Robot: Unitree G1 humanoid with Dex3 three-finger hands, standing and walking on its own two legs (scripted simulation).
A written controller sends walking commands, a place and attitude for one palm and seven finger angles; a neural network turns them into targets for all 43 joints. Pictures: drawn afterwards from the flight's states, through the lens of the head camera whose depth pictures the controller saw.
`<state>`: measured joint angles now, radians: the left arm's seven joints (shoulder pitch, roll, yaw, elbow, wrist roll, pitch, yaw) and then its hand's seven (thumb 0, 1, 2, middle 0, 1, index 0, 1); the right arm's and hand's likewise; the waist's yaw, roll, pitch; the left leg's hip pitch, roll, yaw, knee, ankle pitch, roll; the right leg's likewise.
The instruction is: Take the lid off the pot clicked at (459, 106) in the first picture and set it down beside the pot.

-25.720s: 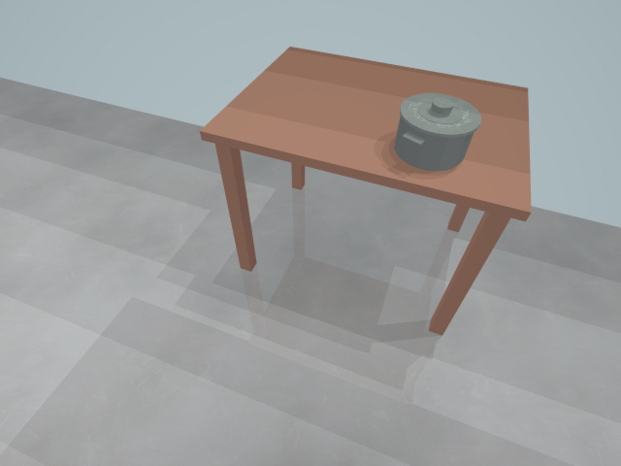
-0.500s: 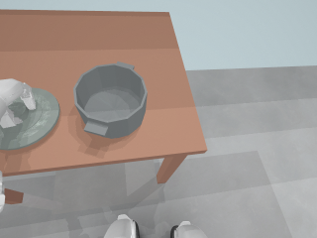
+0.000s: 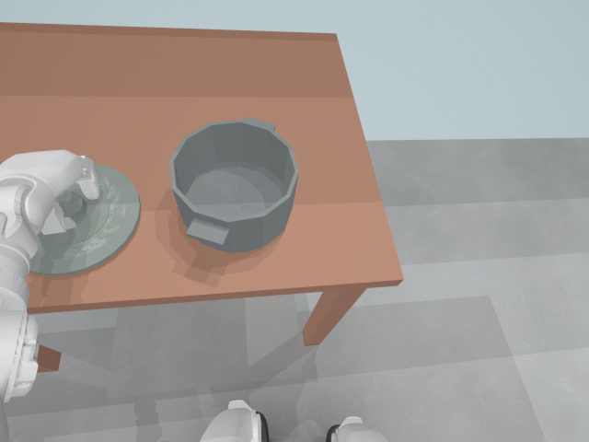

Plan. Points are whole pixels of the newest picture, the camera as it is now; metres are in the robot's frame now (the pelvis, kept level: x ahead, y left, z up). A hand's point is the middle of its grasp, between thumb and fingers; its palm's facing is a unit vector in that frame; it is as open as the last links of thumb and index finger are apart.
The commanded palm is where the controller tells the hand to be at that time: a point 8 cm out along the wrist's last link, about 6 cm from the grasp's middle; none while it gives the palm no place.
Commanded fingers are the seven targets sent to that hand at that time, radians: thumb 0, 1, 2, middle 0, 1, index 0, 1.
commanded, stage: open the fingers wide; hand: left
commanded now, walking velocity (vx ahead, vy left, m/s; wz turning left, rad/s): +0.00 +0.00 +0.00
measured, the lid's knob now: (66, 207) +0.45 +0.34 -0.04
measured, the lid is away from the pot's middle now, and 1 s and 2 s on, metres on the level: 0.25 0.25 0.25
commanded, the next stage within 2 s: raise the empty hand in 0.54 s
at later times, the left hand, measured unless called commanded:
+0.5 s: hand (66, 202) +0.43 +0.32 +0.00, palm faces -0.44 -0.10 -0.89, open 10.9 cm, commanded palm +0.46 +0.30 +0.06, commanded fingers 0.00 -0.03 0.68 -0.36 -0.84 -0.36 -0.84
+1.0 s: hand (47, 195) +0.42 +0.33 +0.04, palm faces -0.42 -0.10 -0.90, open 11.0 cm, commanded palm +0.45 +0.31 +0.10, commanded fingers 0.00 -0.02 0.66 -0.35 -0.85 -0.35 -0.85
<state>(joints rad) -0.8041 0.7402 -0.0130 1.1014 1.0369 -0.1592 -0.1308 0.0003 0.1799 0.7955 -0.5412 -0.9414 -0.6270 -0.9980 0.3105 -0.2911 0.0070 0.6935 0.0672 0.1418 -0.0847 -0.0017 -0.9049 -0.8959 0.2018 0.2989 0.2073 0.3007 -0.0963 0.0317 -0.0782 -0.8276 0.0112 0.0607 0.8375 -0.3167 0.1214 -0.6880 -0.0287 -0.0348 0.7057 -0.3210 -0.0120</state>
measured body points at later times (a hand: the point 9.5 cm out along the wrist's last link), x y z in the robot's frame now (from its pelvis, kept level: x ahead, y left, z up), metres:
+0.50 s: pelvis +0.01 +0.00 +0.00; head +0.11 +0.03 +0.44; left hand +0.45 +0.33 +0.05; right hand +0.03 -0.29 -0.11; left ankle +0.05 +0.04 -0.70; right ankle +0.01 -0.19 -0.70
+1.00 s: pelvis +0.01 -0.02 +0.01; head +0.09 +0.01 +0.45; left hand +0.44 +0.33 +0.09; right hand +0.06 -0.30 -0.10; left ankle +0.05 +0.04 -0.70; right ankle +0.01 -0.19 -0.70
